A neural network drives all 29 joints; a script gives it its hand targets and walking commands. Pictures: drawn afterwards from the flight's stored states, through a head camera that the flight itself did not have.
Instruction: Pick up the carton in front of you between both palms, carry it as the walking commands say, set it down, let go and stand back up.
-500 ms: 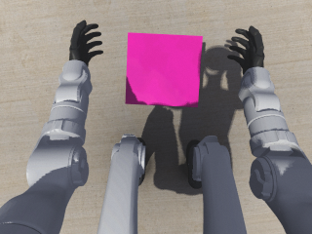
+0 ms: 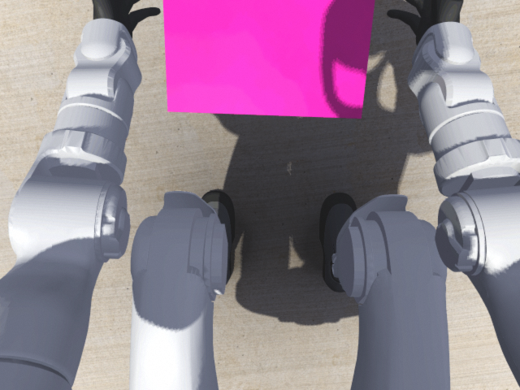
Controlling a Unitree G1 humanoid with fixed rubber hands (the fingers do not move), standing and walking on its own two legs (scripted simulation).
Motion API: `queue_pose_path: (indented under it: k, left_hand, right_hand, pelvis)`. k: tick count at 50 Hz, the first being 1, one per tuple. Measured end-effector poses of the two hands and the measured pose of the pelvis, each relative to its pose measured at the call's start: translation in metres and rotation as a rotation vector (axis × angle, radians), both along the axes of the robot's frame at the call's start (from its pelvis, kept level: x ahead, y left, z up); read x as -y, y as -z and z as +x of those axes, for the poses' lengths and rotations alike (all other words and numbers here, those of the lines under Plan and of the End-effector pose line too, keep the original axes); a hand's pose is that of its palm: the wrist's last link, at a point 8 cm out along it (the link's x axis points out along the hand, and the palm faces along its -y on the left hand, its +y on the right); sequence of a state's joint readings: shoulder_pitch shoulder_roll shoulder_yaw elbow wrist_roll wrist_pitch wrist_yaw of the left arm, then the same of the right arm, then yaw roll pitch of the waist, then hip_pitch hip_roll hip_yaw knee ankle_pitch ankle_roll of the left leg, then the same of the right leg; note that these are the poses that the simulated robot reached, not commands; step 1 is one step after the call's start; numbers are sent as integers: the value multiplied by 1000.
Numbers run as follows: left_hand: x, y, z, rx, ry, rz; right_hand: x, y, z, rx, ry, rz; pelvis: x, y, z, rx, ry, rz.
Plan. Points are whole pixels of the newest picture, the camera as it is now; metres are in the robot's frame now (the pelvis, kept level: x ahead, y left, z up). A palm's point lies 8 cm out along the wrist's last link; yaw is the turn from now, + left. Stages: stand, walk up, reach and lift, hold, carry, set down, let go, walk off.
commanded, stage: reach and lift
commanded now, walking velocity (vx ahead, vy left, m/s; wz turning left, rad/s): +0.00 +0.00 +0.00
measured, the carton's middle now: (266, 40) +0.51 +0.04 -0.25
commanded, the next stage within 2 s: none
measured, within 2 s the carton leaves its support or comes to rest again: leaves its support in 0.76 s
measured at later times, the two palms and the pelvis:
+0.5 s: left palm (141, 15) +0.52 +0.18 -0.18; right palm (406, 17) +0.52 -0.12 -0.17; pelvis +0.00 +0.00 +0.00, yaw +0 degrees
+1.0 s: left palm (110, 1) +0.51 +0.18 -0.09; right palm (446, 4) +0.51 -0.12 -0.09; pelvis +0.00 +0.00 +0.01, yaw +1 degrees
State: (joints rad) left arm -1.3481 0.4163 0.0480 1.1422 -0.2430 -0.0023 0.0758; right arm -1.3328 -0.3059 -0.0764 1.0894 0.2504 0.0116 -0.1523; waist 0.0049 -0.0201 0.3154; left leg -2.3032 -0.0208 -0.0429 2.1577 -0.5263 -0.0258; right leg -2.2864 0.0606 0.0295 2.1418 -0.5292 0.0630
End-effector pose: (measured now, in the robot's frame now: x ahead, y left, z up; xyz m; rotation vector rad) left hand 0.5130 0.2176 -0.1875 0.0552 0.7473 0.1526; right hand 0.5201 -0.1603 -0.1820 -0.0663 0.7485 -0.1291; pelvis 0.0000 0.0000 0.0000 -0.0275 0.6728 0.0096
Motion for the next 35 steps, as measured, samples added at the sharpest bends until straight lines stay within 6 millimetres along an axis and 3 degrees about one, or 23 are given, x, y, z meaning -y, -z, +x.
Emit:
queue_pose_path:
  k: [5, 17, 25, 35]
  left_hand:
    - [6, 7, 1, 13, 13, -10]
    - [9, -7, 0, 11, 17, -19]
    - [34, -6, 4, 22, 40, -33]
    - [36, -11, 10, -19, 34, -15]
  right_hand:
    - [3, 0, 1, 14, 0, -1]
    - [-14, -9, -4, 3, -16, 16]
    - [-40, -10, 3, 15, -48, 36]
    - [-41, -11, 5, 3, 27, 50]
  pelvis:
    - [-1, 6, 5, 11, 1, -2]
    - [-2, 1, 5, -13, -3, -2]
    - [-1, -3, 1, -17, -3, -5]
    - [-1, 3, 1, 4, -2, 2]
